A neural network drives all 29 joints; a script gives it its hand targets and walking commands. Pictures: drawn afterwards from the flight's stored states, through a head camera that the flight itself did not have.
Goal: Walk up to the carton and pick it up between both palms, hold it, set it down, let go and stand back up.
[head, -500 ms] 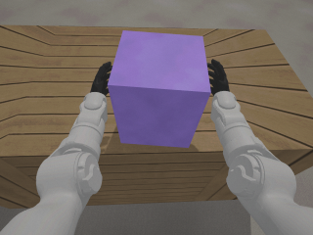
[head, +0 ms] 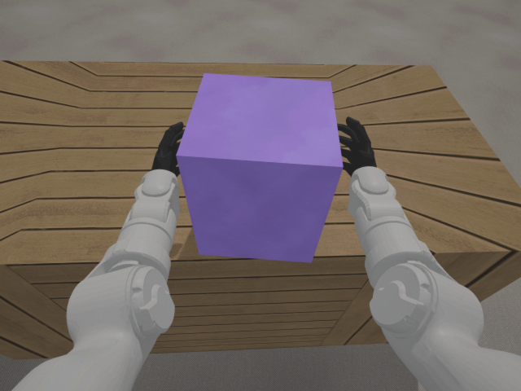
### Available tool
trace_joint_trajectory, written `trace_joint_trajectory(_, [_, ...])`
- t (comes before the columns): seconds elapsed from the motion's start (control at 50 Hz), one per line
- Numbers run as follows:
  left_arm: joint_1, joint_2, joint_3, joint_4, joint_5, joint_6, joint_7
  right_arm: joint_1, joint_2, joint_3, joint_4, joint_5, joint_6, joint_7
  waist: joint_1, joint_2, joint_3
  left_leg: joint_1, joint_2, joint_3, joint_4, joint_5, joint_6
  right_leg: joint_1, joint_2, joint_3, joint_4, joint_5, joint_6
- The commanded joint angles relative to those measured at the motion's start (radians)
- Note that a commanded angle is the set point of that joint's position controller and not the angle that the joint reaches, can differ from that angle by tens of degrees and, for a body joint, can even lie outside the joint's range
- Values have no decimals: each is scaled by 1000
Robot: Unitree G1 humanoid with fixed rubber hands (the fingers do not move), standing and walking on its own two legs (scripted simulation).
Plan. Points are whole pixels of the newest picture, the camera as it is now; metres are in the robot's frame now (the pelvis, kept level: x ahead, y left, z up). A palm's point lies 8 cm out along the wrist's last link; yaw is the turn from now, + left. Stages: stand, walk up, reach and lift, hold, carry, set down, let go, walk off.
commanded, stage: reach and lift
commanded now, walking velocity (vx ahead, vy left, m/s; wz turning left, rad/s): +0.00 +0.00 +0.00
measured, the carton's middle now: (260, 173) +0.48 +0.04 +0.06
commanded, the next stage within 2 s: none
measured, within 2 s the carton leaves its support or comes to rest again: leaves its support in 0.66 s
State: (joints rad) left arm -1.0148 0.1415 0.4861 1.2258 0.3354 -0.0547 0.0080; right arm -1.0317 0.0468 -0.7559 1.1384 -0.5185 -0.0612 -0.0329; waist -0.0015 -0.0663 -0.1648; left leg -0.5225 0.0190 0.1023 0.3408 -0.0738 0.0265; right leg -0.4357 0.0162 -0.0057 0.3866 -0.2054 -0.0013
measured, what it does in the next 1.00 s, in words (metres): stands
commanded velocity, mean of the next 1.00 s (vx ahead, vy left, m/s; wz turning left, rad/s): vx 0.00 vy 0.00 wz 0.00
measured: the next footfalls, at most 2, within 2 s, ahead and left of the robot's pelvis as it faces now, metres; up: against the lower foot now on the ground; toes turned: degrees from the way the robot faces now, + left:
none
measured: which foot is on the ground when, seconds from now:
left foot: down 0.00-1.00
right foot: down 0.00-1.00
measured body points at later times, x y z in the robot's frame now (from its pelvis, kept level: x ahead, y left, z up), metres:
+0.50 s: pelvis +0.00 +0.00 +0.00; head +0.05 +0.03 +0.45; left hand +0.46 +0.19 +0.09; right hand +0.46 -0.12 +0.11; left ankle +0.04 +0.10 -0.74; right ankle -0.03 -0.11 -0.74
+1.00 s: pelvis +0.00 +0.00 +0.00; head +0.05 +0.03 +0.45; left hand +0.45 +0.18 +0.09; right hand +0.46 -0.12 +0.13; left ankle +0.04 +0.10 -0.74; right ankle -0.03 -0.11 -0.74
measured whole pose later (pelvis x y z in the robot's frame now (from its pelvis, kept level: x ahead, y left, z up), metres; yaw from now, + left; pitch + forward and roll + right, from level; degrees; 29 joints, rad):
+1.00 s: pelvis +0.00 +0.00 +0.00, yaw +0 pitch +14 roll +0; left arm -0.99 0.13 0.44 1.21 0.23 -0.05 0.03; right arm -1.03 0.05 -0.71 1.13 -0.44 -0.12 -0.06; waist 0.00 -0.07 -0.17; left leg -0.52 0.02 0.10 0.34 -0.07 0.03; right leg -0.44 0.02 -0.01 0.39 -0.20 -0.01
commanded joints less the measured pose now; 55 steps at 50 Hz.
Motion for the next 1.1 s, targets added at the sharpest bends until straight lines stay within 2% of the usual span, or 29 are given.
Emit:
trace_joint_trajectory(0.0, [-662,-406,-33,-131,16,-41,-80,-495,474,136,-148,-45,-57,153,14,86,-563,657,20,23,50,359,-24,74,-23,-91,-101,240,52])
trace_joint_trajectory(0.38, [-681,-432,-73,-142,-9,-44,-74,-520,490,171,-140,-12,-70,150,24,85,-622,651,21,21,57,386,-24,80,-19,-89,-95,269,47])
trace_joint_trajectory(0.7, [-718,-491,-195,-148,-61,-67,-54,-523,496,266,-44,41,-138,137,33,111,-765,735,34,8,91,521,-50,39,-2,-100,-92,316,44])
trace_joint_trajectory(0.88, [-754,-517,-269,-199,-98,-67,-40,-515,484,323,0,74,-147,135,40,137,-823,764,43,-2,101,550,-63,9,6,-101,-91,305,35])
trace_joint_trajectory(1.08, [-775,-522,-310,-262,-117,-42,-42,-493,489,399,25,132,-121,125,48,139,-795,731,34,1,87,511,-61,62,5,-86,-82,340,35])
